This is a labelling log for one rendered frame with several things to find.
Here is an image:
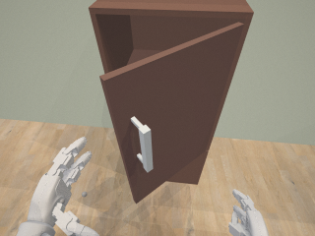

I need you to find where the right robot hand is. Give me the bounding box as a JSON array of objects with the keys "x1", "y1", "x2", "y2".
[{"x1": 228, "y1": 189, "x2": 270, "y2": 236}]

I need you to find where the robot left forearm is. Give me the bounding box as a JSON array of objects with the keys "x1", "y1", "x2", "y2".
[{"x1": 16, "y1": 220, "x2": 56, "y2": 236}]

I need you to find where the handle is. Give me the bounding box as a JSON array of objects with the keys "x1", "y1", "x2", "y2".
[{"x1": 131, "y1": 116, "x2": 154, "y2": 172}]

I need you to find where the left robot hand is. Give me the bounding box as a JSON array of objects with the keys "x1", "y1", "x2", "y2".
[{"x1": 27, "y1": 137, "x2": 99, "y2": 236}]

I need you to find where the cupboard door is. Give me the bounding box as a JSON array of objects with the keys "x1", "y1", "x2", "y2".
[{"x1": 99, "y1": 22, "x2": 244, "y2": 204}]

